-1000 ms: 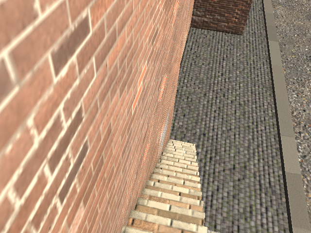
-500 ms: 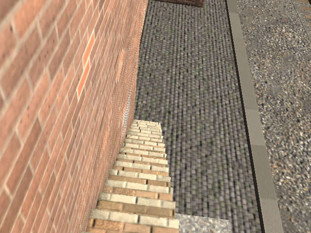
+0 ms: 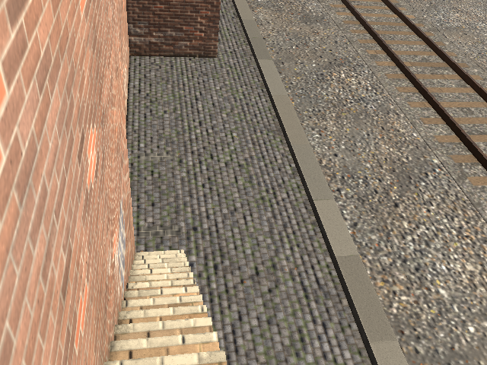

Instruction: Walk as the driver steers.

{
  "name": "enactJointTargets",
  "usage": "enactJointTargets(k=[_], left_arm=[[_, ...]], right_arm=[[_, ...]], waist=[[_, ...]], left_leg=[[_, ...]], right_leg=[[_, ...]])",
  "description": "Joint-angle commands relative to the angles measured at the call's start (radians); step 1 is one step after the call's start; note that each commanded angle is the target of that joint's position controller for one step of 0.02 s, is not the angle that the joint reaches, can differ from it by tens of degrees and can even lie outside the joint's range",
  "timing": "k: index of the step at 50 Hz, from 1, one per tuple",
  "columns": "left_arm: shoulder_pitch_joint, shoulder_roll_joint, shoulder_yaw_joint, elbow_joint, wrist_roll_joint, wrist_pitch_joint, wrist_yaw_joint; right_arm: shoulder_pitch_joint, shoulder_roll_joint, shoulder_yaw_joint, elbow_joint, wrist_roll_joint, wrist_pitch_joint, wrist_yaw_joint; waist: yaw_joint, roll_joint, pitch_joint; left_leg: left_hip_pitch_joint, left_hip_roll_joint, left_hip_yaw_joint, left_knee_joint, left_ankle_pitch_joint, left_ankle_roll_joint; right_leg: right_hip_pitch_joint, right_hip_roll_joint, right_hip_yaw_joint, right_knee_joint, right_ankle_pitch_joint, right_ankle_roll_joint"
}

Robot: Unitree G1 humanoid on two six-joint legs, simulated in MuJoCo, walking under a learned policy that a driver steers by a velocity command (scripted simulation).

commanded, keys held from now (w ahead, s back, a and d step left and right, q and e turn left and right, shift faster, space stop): w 0.22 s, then w+q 0.40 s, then q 0.30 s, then e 0.08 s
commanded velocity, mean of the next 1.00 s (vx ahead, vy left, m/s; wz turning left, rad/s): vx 0.40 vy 0.00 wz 0.29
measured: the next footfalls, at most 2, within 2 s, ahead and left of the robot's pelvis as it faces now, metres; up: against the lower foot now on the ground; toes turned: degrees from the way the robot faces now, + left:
right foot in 0.06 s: -0.23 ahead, -0.08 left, +0.25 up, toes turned +6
right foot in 0.22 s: -0.15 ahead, -0.10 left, +0.21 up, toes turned -2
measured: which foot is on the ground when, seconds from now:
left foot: down 0.00-0.52, up 0.54-0.82, down 0.84-1.00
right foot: up 0.00-0.04, down 0.06-0.12, up 0.14-0.20, down 0.22-0.30, up 0.32-0.38, down 0.40-0.70, up 0.72-0.90, down 0.92-1.00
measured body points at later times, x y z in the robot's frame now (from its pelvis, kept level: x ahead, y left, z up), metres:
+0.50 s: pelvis +0.12 -0.05 -0.08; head +0.12 -0.05 +0.37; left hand +0.37 +0.11 -0.18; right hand -0.18 -0.17 -0.17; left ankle +0.03 +0.08 -0.77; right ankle -0.09 -0.14 -0.64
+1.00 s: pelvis +0.47 -0.06 -0.45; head +0.42 -0.05 +0.00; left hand +0.62 +0.12 -0.57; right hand +0.49 -0.30 -0.60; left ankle +0.50 -0.06 -1.20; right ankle +0.25 -0.28 -0.94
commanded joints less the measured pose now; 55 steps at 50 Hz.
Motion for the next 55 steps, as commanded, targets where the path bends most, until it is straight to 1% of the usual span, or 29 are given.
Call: enactJointTargets(k=[1, 2, 4, 7, 12, 14, 16, 19, 21, 24, 26, 27, 29, 31, 33, 35, 37, 39, 40, 42, 43, 44, 45, 46, 47, 49, 51, 54, 55], left_arm=[[0.032, -0.007, 0.013, -0.008, 0.001, -0.024, 0.013], [-0.079, -0.080, -0.015, -0.041, 0.045, -0.042, 0.009], [0.157, -0.110, -0.020, 0.062, -0.009, -0.015, -0.014], [0.056, -0.093, 0.012, 0.093, -0.025, -0.034, 0.012], [0.177, -0.038, 0.011, 0.113, -0.041, -0.050, 0.010], [-0.176, 0.023, 0.039, 0.037, -0.036, -0.089, 0.023], [-0.252, 0.001, 0.043, -0.001, -0.017, -0.103, 0.022], [-0.109, -0.105, 0.016, 0.006, -0.016, -0.121, 0.003], [-0.218, -0.074, 0.013, -0.066, 0.047, -0.140, -0.009], [0.025, 0.025, 0.065, 0.070, -0.030, -0.119, 0.012], [0.404, 0.085, 0.094, 0.137, -0.009, -0.134, 0.042], [0.663, 0.074, 0.081, 0.202, -0.021, -0.144, 0.043], [0.849, -0.098, 0.017, 0.268, -0.015, -0.186, 0.047], [0.484, -0.153, -0.026, 0.151, 0.018, -0.198, 0.110], [0.121, 0.026, 0.005, 0.050, 0.085, -0.235, 0.100], [-0.089, 0.152, 0.043, 0.011, 0.046, -0.216, 0.079], [0.070, 0.044, 0.010, 0.051, -0.022, -0.145, 0.047], [0.230, 0.005, -0.007, 0.128, -0.016, -0.122, 0.017], [0.191, -0.005, -0.025, 0.137, 0.009, -0.121, 0.027], [0.141, 0.101, -0.019, 0.042, 0.067, -0.104, 0.010], [0.286, 0.006, -0.016, -0.041, 0.010, -0.079, 0.004], [0.426, 0.068, -0.038, -0.129, -0.055, -0.068, 0.002], [0.319, 0.214, -0.011, -0.081, -0.048, -0.051, -0.032], [0.311, 0.209, -0.029, -0.032, -0.028, -0.022, -0.060], [0.534, 0.174, -0.038, 0.062, -0.001, -0.003, -0.066], [0.278, 0.180, -0.011, 0.138, 0.044, 0.011, -0.040], [0.092, 0.036, -0.028, 0.142, 0.063, 0.013, -0.027], [0.045, 0.086, 0.012, 0.104, 0.038, 0.000, -0.046], [0.046, -0.048, -0.032, 0.101, 0.040, 0.024, -0.054]], right_arm=[[0.234, -0.225, -0.027, 0.048, 0.011, 0.004, 0.015], [0.135, -0.205, -0.016, 0.021, 0.023, 0.018, -0.003], [0.016, -0.153, 0.001, -0.021, -0.008, 0.067, 0.005], [0.214, -0.177, 0.003, 0.046, -0.015, 0.059, 0.036], [0.001, -0.135, 0.040, 0.013, 0.042, 0.047, 0.024], [0.157, -0.141, 0.045, 0.062, 0.026, 0.044, 0.004], [0.280, -0.170, 0.037, 0.106, 0.029, 0.041, -0.006], [0.175, -0.130, 0.036, 0.112, 0.049, 0.042, 0.023], [-0.006, -0.170, 0.022, -0.021, 0.059, 0.056, 0.006], [-0.018, -0.154, 0.051, -0.026, 0.001, 0.028, -0.011], [-0.281, -0.079, 0.067, -0.065, 0.009, -0.029, 0.041], [-0.555, -0.104, 0.064, -0.142, 0.024, -0.081, 0.055], [-0.800, -0.197, 0.066, -0.268, 0.073, -0.231, 0.128], [-0.496, -0.195, 0.067, -0.200, 0.092, -0.274, 0.176], [-0.094, 0.021, 0.063, -0.028, 0.034, -0.222, 0.204], [0.267, -0.011, 0.048, 0.073, -0.035, -0.118, 0.205], [0.169, -0.143, 0.039, -0.010, -0.090, -0.027, 0.162], [-0.003, -0.220, 0.039, -0.110, -0.082, -0.016, 0.167], [0.039, -0.273, 0.023, -0.105, -0.055, -0.017, 0.164], [0.176, -0.280, 0.045, -0.058, -0.073, -0.046, 0.174], [0.136, -0.614, -0.029, -0.095, -0.045, -0.048, 0.125], [-0.189, -0.473, -0.023, -0.197, 0.064, 0.005, 0.065], [-0.352, -0.266, 0.031, -0.284, 0.039, 0.053, 0.017], [-0.488, -0.225, 0.060, -0.373, -0.019, 0.096, -0.009], [-0.579, -0.292, 0.062, -0.441, -0.028, 0.119, -0.001], [-0.352, -0.235, 0.056, -0.363, 0.030, 0.105, 0.018], [-0.053, -0.185, 0.037, -0.228, 0.041, 0.158, -0.007], [-0.149, -0.190, 0.028, -0.282, -0.018, 0.149, -0.057], [-0.198, -0.228, 0.017, -0.309, -0.015, 0.159, -0.059]], waist=[[0.099, 0.099, 0.231], [0.080, -0.004, 0.227], [0.185, 0.126, 0.195], [0.088, -0.158, 0.132], [0.182, 0.249, 0.063], [-0.020, 0.062, 0.160], [-0.071, 0.157, 0.200], [0.066, 0.170, 0.194], [0.085, -0.126, 0.213], [0.165, -0.103, 0.263], [0.428, -0.119, 0.245], [0.581, -0.398, 0.307], [0.547, -0.264, 0.401], [0.264, 0.058, 0.513], [0.041, 0.114, 0.221], [-0.134, 0.138, 0.060], [-0.002, 0.041, 0.165], [0.164, -0.142, 0.224], [0.090, -0.128, 0.237], [0.025, -0.006, 0.212], [0.148, 0.749, 0.120], [0.254, 0.583, -0.091], [0.325, 0.004, 0.039], [0.390, -0.249, 0.142], [0.453, -0.217, 0.068], [0.225, -0.289, 0.328], [0.064, -0.003, 0.274], [0.119, 0.187, 0.208], [0.148, 0.169, 0.219]], left_leg=[[0.330, 0.107, -0.045, -0.009, 0.454, -0.054], [0.213, 0.076, -0.027, -0.044, 0.390, -0.081], [0.109, 0.098, -0.167, -0.122, 0.261, -0.012], [0.400, 0.261, -0.235, 0.162, 0.399, 0.352], [0.289, 0.151, -0.297, 0.324, 0.201, 0.386], [0.393, 0.107, -0.165, 0.354, 0.249, 0.305], [0.406, 0.049, -0.166, 0.378, 0.284, 0.311], [0.170, 0.025, -0.369, 0.507, 0.128, 0.354], [0.059, -0.122, -0.237, 0.503, -0.077, 0.195], [-0.166, -0.066, -0.324, 0.728, -0.118, 0.269], [-0.837, -0.247, -0.101, 1.087, -0.199, 0.147], [-1.353, -0.259, -0.079, 1.313, -0.924, 0.080], [-1.728, -0.117, -0.102, 1.234, -0.758, 0.145], [-0.985, -0.157, 0.255, 0.688, -0.141, 0.052], [0.337, -0.140, 0.395, 0.597, 0.764, -0.010], [0.650, -0.042, 0.242, 0.253, 0.999, 0.011], [0.455, 0.064, 0.188, -0.047, 0.891, 0.042], [0.336, 0.124, 0.055, -0.017, 0.636, 0.054], [0.231, 0.107, 0.047, -0.056, 0.510, 0.015], [0.276, 0.079, 0.098, -0.046, 0.547, -0.005], [0.991, 0.304, -0.328, 0.512, 0.789, 0.412], [0.995, 0.426, -0.815, 0.426, 0.378, 0.539], [0.505, 0.313, -0.748, 0.305, 0.125, 0.263], [0.099, 0.251, -0.603, 0.054, 0.072, 0.105], [0.057, 0.283, -0.456, -0.024, 0.128, 0.096], [0.171, 0.034, -0.178, 0.006, 0.292, -0.088], [0.554, -0.064, 0.014, -0.001, 0.501, -0.188], [0.787, -0.116, 0.164, -0.008, 0.429, -0.254], [0.823, -0.007, 0.100, -0.026, 0.579, -0.245]], right_leg=[[-0.483, 0.012, -0.142, -0.023, -0.012, -0.121], [-0.414, -0.068, -0.064, -0.357, 0.111, -0.142], [-0.299, -0.058, -0.187, -0.500, -0.016, -0.133], [-0.654, -0.092, -0.033, -0.056, -0.067, -0.071], [-0.615, -0.251, 0.014, -0.318, -0.009, -0.054], [-0.817, -0.207, -0.047, -0.298, 0.149, -0.042], [-0.924, -0.150, -0.120, -0.111, 0.207, -0.006], [-0.836, -0.182, -0.044, -0.101, -0.116, -0.039], [-0.702, -0.169, -0.117, -0.784, 0.323, -0.100], [-0.592, -0.184, -0.053, -0.299, 0.530, 0.084], [0.117, -0.311, 0.063, -0.635, 0.699, 0.045], [0.486, -0.489, 0.237, -0.820, 1.015, -0.064], [0.434, -0.627, 0.496, -0.716, 1.393, -0.124], [-0.420, -0.391, 0.054, -0.607, 1.143, 0.005], [-1.202, -0.321, -0.141, -0.454, 0.926, -0.037], [-0.942, -0.203, -0.309, -0.198, 0.394, 0.055], [-0.548, -0.070, -0.223, 0.115, -0.209, 0.034], [-0.545, -0.093, -0.233, 0.210, -0.222, -0.011], [-0.455, -0.086, -0.254, 0.332, -0.173, 0.002], [-0.399, -0.065, -0.295, 0.620, -0.290, 0.038], [-1.299, -0.115, 0.083, 0.887, -0.307, 0.090], [-1.314, -0.275, 0.331, 0.357, 0.056, 0.072], [-1.018, -0.306, 0.289, -0.124, 0.157, 0.022], [-0.669, -0.186, 0.011, -0.413, 0.145, 0.044], [-0.575, -0.199, 0.055, -0.376, 0.183, 0.005], [-0.614, -0.128, -0.022, -0.591, 0.136, -0.047], [-0.727, -0.013, -0.056, -0.516, 0.029, -0.095], [-0.772, -0.003, -0.053, -0.698, 0.276, -0.084], [-0.842, -0.022, -0.008, -0.631, 0.166, -0.120]])
Keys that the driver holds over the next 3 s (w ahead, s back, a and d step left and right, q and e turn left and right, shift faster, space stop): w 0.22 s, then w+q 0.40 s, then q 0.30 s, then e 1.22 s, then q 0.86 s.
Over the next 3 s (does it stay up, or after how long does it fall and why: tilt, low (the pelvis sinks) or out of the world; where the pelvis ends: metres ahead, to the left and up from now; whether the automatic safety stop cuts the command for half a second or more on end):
stays up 1.72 -0.23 -1.43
